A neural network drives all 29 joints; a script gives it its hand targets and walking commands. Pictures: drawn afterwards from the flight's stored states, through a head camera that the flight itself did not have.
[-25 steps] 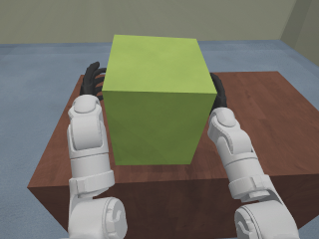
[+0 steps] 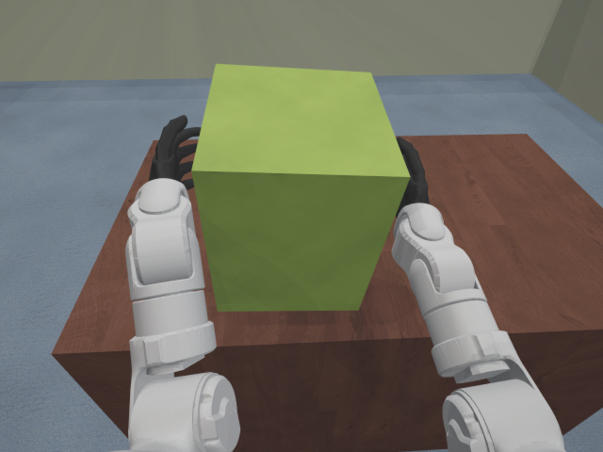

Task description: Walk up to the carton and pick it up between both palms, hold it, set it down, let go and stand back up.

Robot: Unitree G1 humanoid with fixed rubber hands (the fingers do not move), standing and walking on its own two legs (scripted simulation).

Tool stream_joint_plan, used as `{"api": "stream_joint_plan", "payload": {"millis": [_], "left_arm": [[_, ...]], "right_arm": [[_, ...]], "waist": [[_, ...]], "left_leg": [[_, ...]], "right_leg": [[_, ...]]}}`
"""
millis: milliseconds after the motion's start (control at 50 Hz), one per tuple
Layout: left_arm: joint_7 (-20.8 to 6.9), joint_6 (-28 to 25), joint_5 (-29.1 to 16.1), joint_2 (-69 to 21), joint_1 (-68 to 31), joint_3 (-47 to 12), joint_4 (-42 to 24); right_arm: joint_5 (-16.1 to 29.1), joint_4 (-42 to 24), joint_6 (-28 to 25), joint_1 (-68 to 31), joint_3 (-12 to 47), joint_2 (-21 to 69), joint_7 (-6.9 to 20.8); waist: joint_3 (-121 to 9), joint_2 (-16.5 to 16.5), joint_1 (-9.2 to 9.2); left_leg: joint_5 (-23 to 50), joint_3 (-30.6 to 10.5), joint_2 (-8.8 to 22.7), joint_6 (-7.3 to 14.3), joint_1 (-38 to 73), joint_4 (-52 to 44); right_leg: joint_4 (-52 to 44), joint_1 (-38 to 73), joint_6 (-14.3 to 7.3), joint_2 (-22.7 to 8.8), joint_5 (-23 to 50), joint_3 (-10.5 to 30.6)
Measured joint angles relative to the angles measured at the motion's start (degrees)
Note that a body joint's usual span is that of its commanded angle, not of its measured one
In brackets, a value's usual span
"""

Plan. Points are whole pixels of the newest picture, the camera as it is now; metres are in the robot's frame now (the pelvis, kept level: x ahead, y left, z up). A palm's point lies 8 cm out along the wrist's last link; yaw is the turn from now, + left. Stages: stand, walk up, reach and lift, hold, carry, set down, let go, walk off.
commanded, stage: hold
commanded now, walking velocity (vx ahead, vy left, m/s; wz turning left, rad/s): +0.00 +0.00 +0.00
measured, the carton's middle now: (292, 195) +0.40 +0.01 +0.17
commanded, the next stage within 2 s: none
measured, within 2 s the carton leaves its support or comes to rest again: neither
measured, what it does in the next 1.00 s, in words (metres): stands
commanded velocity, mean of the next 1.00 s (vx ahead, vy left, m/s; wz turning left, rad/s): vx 0.00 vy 0.00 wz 0.00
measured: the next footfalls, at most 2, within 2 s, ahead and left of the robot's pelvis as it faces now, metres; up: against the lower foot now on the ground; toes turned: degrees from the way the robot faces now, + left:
none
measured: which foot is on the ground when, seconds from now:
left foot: down 0.00-1.00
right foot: down 0.00-1.00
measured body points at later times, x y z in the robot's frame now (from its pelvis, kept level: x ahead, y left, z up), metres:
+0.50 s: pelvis +0.00 +0.00 +0.00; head -0.05 +0.02 +0.45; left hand +0.37 +0.15 +0.23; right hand +0.36 -0.14 +0.19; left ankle +0.02 +0.11 -0.75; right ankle +0.02 -0.11 -0.75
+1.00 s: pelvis +0.00 +0.00 +0.00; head -0.05 +0.02 +0.45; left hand +0.37 +0.15 +0.23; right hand +0.36 -0.14 +0.19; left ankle +0.02 +0.11 -0.75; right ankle +0.02 -0.11 -0.75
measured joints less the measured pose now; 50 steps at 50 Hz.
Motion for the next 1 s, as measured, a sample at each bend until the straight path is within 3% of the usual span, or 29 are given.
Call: {"api": "stream_joint_plan", "payload": {"millis": [340, 560, 1000], "left_arm": [[0.15, 0.07, 0.04, -0.23, 0.44, -0.48, -0.75], [0.02, 0.06, 0.25, 0.19, -1.89, 0.84, 2.18], [0.18, 0.33, -0.01, 0.11, 0.17, -0.48, -0.82]], "right_arm": [[0.41, -0.71, -0.13, 0.62, 0.22, -0.22, -0.03], [-1.32, 1.55, 0.21, -1.28, -1.82, 0.83, 0.53], [0.24, -0.24, -0.35, 0.22, -0.16, 0.17, 0.13]], "waist": [[0.01, -0.10, 0.02], [-0.19, 0.04, 0.30], [0.17, -0.16, 0.09]], "left_leg": [[-0.02, 0.39, 0.07, 0.03, 0.28, 0.14], [0.66, 0.29, -0.10, 0.06, -0.07, -0.70], [-0.06, 0.27, 0.05, 0.03, 0.18, 0.06]], "right_leg": [[0.25, 0.11, -0.02, 0.05, 0.04, 0.35], [0.20, -0.51, -0.09, -0.11, 0.19, 0.17], [0.01, 0.22, -0.05, 0.07, -0.05, 0.13]]}}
